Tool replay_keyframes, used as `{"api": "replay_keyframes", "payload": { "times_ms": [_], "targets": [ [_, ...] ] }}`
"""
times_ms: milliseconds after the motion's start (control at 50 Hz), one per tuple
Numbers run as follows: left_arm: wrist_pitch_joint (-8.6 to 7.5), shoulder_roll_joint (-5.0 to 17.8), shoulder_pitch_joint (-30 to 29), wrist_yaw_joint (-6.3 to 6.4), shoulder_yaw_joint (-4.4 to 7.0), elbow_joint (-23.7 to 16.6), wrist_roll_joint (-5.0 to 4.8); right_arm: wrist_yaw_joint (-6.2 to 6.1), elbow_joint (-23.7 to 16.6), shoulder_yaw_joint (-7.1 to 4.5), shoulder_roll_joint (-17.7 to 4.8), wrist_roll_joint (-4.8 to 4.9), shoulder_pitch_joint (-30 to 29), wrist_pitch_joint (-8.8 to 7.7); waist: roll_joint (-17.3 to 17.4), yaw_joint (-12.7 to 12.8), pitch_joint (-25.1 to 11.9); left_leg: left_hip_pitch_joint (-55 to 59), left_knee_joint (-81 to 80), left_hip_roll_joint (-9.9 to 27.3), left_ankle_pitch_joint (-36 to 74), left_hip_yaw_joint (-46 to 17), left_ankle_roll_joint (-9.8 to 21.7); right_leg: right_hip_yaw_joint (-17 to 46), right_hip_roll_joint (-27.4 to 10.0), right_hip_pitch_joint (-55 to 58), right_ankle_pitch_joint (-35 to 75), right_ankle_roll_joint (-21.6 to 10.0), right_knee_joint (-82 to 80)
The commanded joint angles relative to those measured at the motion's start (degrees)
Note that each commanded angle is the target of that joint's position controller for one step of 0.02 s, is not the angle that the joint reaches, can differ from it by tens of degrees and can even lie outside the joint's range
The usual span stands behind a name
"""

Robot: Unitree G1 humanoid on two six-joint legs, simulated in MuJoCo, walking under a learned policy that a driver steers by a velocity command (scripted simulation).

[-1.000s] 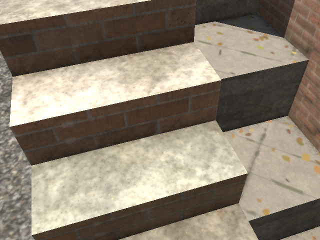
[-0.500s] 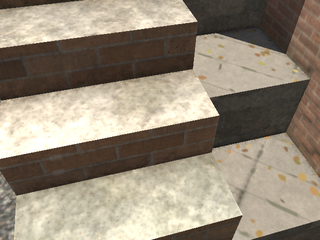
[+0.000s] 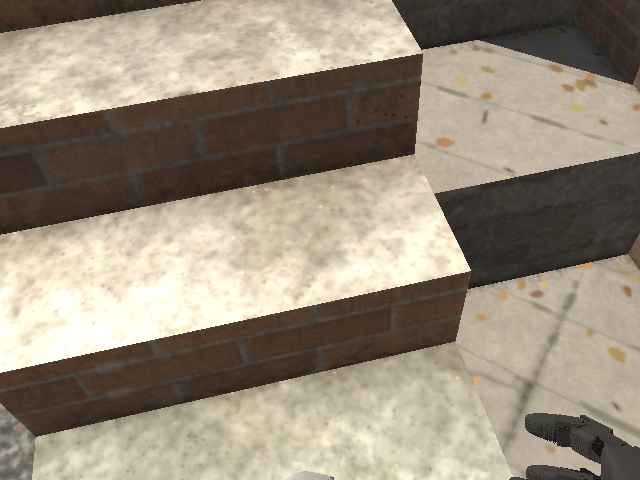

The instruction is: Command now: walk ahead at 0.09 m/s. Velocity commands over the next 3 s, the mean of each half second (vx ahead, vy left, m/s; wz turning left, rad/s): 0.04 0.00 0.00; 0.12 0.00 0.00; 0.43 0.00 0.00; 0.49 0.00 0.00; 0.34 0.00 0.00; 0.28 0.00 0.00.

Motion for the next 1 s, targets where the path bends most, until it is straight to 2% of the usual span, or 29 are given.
{"api": "replay_keyframes", "payload": {
  "times_ms": [20,40,60,80,100,140,160,180,200,220,240,260,300,360,400,480,540,560,580,600,620,640,660,680,720,760,800,860,1000],
  "targets": [
    [-3.32,3.2,-8.5,-0.93,-1.23,-2.5,-0.77,-0.51,-10.6,1.54,0.8,0.43,-3.5,2.51,2.9,-10.5,4.9,-10.5,-12.2,7.3,6.0,-4.3,3.3,0.0,-14.1,-4.2,43.5,-5.1,-13.4],
    [-4.09,3.1,-13.9,-2.89,-1.39,-4.5,-1.29,-1.22,-8.8,1.56,-0.4,-0.09,1.5,5.1,5.5,-13.5,5.0,11.4,-27.9,8.4,18.2,1.5,3.3,-8.4,-10.4,-22.1,44.5,-3.2,-21.2],
    [-4.83,6.8,-17.7,-4.09,-1.37,-5.7,-2.93,-2.12,-4.8,1.42,-1.4,-0.94,12.4,6.38,4.1,-18.1,-1.1,40.0,-39.4,6.3,26.6,5.2,1.8,-15.5,-7.3,-31.1,67.0,-1.1,-24.1],
    [-4.94,16.7,-14.0,-4.71,1.01,-3.9,-5.83,-3.07,0.2,1.34,-1.7,-0.4,20.3,6.26,0.5,-18.5,-7.9,52.0,-42.4,3.0,31.0,10.0,-1.1,-16.4,-7.6,-25.9,95.2,-1.1,-20.3],
    [-4.57,19.7,-12.2,-4.77,1.73,-2.6,-8.36,-3.93,3.6,1.97,-0.7,1.09,24.4,6.44,-8.6,-17.7,-7.0,52.1,-50.5,3.7,26.1,8.8,-2.2,-15.0,-11.4,-17.8,114.4,-1.1,-16.6],
    [-3.14,20.3,-10.8,-3.11,2.79,-4.3,-10.87,-5.43,4.9,2.18,-2.9,-0.19,21.7,7.09,-17.7,-14.0,-3.8,41.3,-84.4,2.9,24.3,9.5,-5.3,-11.4,-11.5,5.4,105.4,-2.4,-3.5],
    [-2.39,13.1,-2.5,-2.33,1.84,-5.8,-9.39,-5.0,6.2,2.9,-2.4,-1.39,9.7,6.76,-12.6,-3.4,-2.2,38.9,-98.9,2.3,29.4,5.0,-3.7,-10.0,-7.0,6.8,86.8,-0.4,6.2],
    [-0.73,7.8,5.6,-1.96,1.33,-3.9,-5.56,-3.73,7.9,1.24,-2.1,-3.72,5.9,6.39,3.8,-2.4,-9.8,43.2,-104.8,15.0,45.0,-16.4,4.1,-8.0,-0.3,-2.5,23.8,2.4,28.1],
    [-1.01,9.9,2.7,-1.55,2.76,-5.3,-3.36,-2.82,7.8,1.31,-2.4,-7.75,6.8,6.07,1.4,-4.9,-14.4,42.7,-110.7,18.2,62.2,-26.5,7.2,1.2,1.7,-6.4,3.2,3.6,53.1],
    [-0.5,6.0,2.0,-1.29,2.77,-8.2,-2.89,-1.75,10.3,2.26,-1.6,-7.24,5.4,5.75,1.7,-1.6,-8.6,39.8,-110.0,21.9,81.1,-23.7,7.7,9.3,5.3,-16.0,-2.6,3.4,68.0],
    [-0.44,2.1,0.8,-0.31,2.39,-11.3,-2.6,-0.79,11.9,1.94,-2.8,-5.23,5.1,5.25,0.6,0.5,-3.7,35.1,-109.1,22.4,79.3,-17.7,5.9,10.8,5.9,-20.6,-2.5,1.7,70.7],
    [0.37,3.4,-0.3,0.35,3.23,-13.6,-2.5,-0.08,13.7,1.21,-2.9,-3.33,2.9,5.12,-0.5,2.1,-4.6,29.8,-109.6,22.2,55.3,-19.7,4.9,10.2,4.3,-22.7,-1.3,0.2,70.1],
    [0.72,6.5,-6.4,0.45,3.34,-15.9,-2.8,1.19,17.1,1.17,0.7,-3.45,3.1,4.17,-2.7,-0.2,0.7,26.5,-108.4,19.1,35.2,-15.4,3.6,8.7,4.5,-26.5,0.2,-1.9,70.1],
    [0.71,7.4,-6.2,-0.32,3.06,-17.5,-2.65,0.81,19.1,1.32,2.9,-3.6,10.7,2.62,0.6,-0.8,-0.4,29.8,-109.7,20.4,24.2,-16.9,5.5,9.7,4.2,-31.9,4.6,-2.5,65.5],
    [1.06,5.9,-7.2,-0.34,2.25,-19.8,-2.73,-0.01,17.8,1.21,2.3,-3.83,10.7,2.24,1.1,-1.0,-0.4,29.5,-109.6,21.8,18.8,-20.1,6.6,10.4,4.1,-35.2,7.0,-1.5,63.8],
    [2.73,8.0,-8.4,-0.73,2.75,-24.3,-3.88,-1.63,14.6,0.55,-0.7,-4.39,10.0,1.88,5.9,-1.7,-1.0,29.5,-108.6,23.8,11.1,-24.4,7.6,9.7,2.5,-40.7,2.1,2.1,61.5],
    [3.05,4.0,-13.2,-2.22,1.13,-28.1,-5.18,-2.74,12.6,0.14,-1.5,-1.78,13.7,2.98,5.5,-2.7,1.0,29.6,-113.0,19.2,7.0,-18.9,3.4,1.2,0.4,-32.9,-21.2,2.5,25.6],
    [2.65,3.6,-10.8,-3.75,1.48,-25.9,-5.98,-3.03,14.3,-0.79,-3.9,-0.22,15.8,4.2,4.3,-1.9,0.5,26.6,-110.9,16.7,2.6,-14.8,1.6,-4.6,0.9,-22.6,-15.3,2.9,14.6],
    [2.43,1.6,-4.7,-5.18,1.9,-20.3,-4.75,-1.96,18.6,-1.59,-2.5,0.13,22.7,5.42,1.5,-3.4,-2.3,26.2,-102.8,12.3,4.0,-5.6,2.4,-10.8,5.0,-11.5,-6.1,4.8,13.5],
    [0.11,-0.1,-3.6,-4.83,0.58,-22.5,-2.29,-1.4,14.5,0.36,3.6,-2.29,22.2,5.97,-12.1,-4.8,-1.1,32.1,-102.9,8.8,15.2,-0.1,-3.3,22.6,-6.7,-20.5,-13.6,-0.4,-2.2],
    [-1.15,1.0,-8.6,-3.62,0.55,-22.9,-1.57,-2.31,15.2,1.03,6.0,-2.97,26.7,6.81,-10.4,-8.7,1.3,39.4,-97.4,9.8,20.7,-2.3,-5.6,35.6,-13.3,-28.4,-20.5,-3.8,-13.8],
    [-2.1,2.2,-11.3,-2.95,0.85,-22.0,-1.65,-2.97,16.3,1.45,5.9,-3.51,27.7,7.19,-7.5,-9.2,5.5,44.3,-99.4,10.9,24.2,-3.8,-5.6,32.9,-13.8,-31.3,-12.9,-4.5,-13.9],
    [-2.43,3.0,-14.2,-2.84,1.26,-21.9,-1.56,-3.28,16.2,1.91,5.9,-3.57,27.3,7.06,-7.7,-9.8,6.5,48.3,-109.4,12.0,26.4,-4.5,-5.4,20.4,-10.2,-30.7,-5.8,-2.8,-8.9],
    [-1.99,2.2,-12.1,-2.79,1.49,-20.7,-2.87,-3.01,16.2,1.33,2.8,-4.28,23.5,6.04,-6.4,-6.6,5.4,48.9,-118.2,13.0,31.9,-7.2,-4.6,11.9,-7.1,-24.9,-2.5,-0.9,-5.3],
    [-1.23,0.7,-6.2,-2.0,1.5,-18.8,-3.28,-3.04,17.3,-0.06,-1.8,-3.76,20.4,5.07,-4.5,-2.0,1.6,48.9,-124.0,13.1,40.6,-8.4,-1.8,4.0,-3.7,-12.9,7.8,1.1,-1.4],
    [-1.36,2.1,-1.7,-1.81,1.75,-16.3,-4.62,-3.03,17.8,-0.54,-1.7,-2.27,22.4,4.45,-5.4,-1.1,-2.8,51.3,-124.6,11.8,38.1,-5.5,0.5,3.1,-3.0,-7.7,4.0,-0.2,-2.5],
    [-1.47,5.2,-3.5,-1.77,2.6,-16.0,-5.33,-2.55,17.4,-0.95,-1.6,-1.41,22.6,4.19,-5.4,-1.7,-1.6,49.9,-123.5,11.2,30.2,-3.4,2.0,3.7,-4.0,-8.7,-3.7,-2.2,-4.1],
    [-2.85,4.9,-7.0,-1.47,2.57,-16.3,-5.47,-1.96,14.8,-0.44,0.8,-3.07,20.5,3.91,-2.7,-2.4,2.6,45.7,-122.2,11.1,26.8,-2.4,2.8,3.3,-4.9,-10.5,-5.3,-3.7,-5.5],
    [-4.08,5.6,-10.5,-2.43,2.6,-16.2,-5.92,-1.66,11.9,-0.58,-2.4,-2.43,22.1,3.61,-1.9,-4.1,4.0,48.3,-122.0,12.0,28.8,-3.5,3.8,-1.4,-3.0,-13.0,3.8,-3.4,-0.1]
  ]
}}
Next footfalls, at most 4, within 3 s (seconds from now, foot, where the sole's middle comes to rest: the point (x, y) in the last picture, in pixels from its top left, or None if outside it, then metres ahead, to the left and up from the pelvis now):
0.16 left None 0.11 0.13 -0.59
0.58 right None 0.13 -0.12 -0.59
1.88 left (198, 462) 0.38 0.25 -0.40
2.34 right None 0.21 0.01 -0.38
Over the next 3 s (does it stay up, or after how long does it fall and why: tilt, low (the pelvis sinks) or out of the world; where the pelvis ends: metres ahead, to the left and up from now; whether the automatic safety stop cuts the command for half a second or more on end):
stays up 0.17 0.04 0.19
